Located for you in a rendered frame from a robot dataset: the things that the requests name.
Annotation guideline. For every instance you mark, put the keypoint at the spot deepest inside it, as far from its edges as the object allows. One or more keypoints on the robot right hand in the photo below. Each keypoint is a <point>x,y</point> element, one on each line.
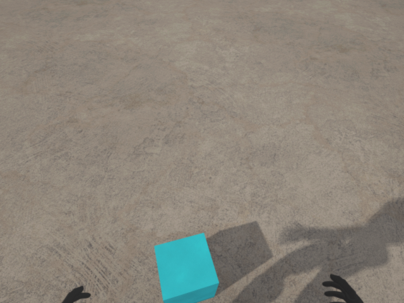
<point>347,293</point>

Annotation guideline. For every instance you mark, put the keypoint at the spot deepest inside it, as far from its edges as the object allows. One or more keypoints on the robot left hand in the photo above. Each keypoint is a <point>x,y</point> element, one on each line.
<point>75,295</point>

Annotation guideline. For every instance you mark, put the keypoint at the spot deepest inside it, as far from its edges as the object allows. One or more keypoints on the carton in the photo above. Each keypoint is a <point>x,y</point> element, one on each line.
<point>186,270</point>

